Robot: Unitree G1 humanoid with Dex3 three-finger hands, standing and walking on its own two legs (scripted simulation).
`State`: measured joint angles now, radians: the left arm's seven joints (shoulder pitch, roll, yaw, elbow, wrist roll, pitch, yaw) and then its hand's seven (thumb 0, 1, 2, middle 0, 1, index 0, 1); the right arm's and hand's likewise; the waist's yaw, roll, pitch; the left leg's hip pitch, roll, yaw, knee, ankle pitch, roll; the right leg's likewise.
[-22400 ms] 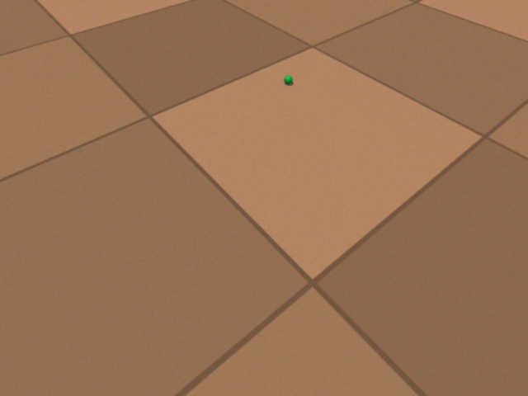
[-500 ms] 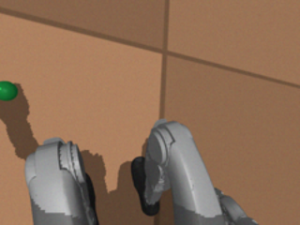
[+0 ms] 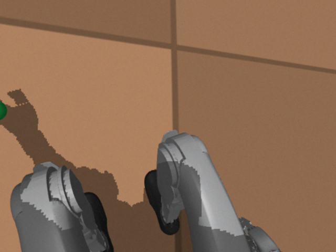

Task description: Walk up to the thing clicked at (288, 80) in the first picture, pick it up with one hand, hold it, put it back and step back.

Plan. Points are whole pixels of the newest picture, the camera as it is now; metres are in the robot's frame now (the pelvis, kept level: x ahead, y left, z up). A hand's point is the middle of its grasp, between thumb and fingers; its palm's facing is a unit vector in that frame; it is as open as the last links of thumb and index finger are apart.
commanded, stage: approach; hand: left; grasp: from above
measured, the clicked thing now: out of the picture +0.48 +0.34 -0.29
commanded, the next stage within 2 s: rest palm in 0.02 s
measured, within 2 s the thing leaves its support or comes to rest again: neither
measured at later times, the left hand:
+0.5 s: hand out of the picture +0.45 +0.33 -0.24, palm faces -0.43 -0.12 -0.90, open 13.7 cm
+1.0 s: hand out of the picture +0.46 +0.33 -0.27, palm faces -0.50 -0.18 -0.85, open 14.0 cm
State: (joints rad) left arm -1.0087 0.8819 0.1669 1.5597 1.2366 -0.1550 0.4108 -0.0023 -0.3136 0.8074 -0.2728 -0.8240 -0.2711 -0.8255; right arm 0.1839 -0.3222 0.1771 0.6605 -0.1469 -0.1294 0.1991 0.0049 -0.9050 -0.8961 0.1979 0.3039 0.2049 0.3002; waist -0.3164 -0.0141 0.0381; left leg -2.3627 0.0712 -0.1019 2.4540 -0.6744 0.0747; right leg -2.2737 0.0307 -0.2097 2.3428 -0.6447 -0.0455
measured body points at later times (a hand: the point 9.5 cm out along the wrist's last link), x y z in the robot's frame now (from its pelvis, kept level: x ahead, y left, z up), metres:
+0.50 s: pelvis +0.01 +0.01 -0.01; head +0.26 +0.15 +0.33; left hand +0.47 +0.33 -0.19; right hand +0.09 -0.25 -0.07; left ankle +0.08 +0.11 -0.28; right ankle +0.11 -0.09 -0.28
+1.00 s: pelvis +0.00 +0.00 -0.01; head +0.30 +0.12 +0.31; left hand +0.48 +0.33 -0.22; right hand +0.03 -0.24 -0.07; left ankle +0.08 +0.11 -0.28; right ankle +0.11 -0.09 -0.28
